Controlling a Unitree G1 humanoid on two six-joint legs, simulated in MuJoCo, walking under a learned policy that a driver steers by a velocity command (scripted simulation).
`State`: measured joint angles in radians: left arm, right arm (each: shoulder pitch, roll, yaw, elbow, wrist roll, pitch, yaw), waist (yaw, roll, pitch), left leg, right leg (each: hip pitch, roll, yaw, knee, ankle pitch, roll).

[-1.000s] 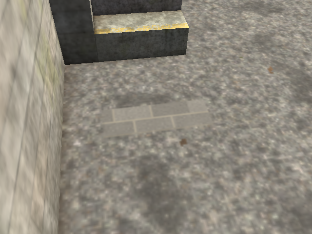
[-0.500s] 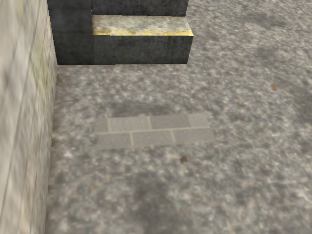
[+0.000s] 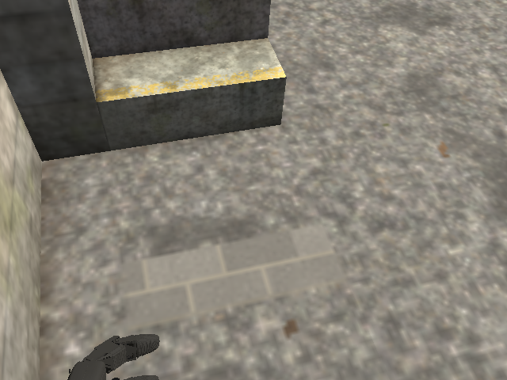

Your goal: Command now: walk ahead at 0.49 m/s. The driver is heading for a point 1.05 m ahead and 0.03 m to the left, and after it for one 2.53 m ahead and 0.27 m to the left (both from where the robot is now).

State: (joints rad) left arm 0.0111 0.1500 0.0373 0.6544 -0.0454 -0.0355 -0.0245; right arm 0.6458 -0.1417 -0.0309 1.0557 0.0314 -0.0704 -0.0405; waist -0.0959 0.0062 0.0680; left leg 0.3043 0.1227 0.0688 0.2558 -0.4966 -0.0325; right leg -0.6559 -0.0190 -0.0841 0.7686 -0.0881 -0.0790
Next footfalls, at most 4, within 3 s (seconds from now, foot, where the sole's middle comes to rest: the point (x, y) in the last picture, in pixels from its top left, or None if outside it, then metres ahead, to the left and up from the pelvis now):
0.04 right None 0.20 -0.13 -0.74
0.56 left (220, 325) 0.60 0.03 -0.74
1.02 right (295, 248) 0.82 -0.20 -0.74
1.56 left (230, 203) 1.00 -0.02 -0.74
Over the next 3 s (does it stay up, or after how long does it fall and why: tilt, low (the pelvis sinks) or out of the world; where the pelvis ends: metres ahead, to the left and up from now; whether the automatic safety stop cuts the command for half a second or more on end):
stays up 1.18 -0.17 0.03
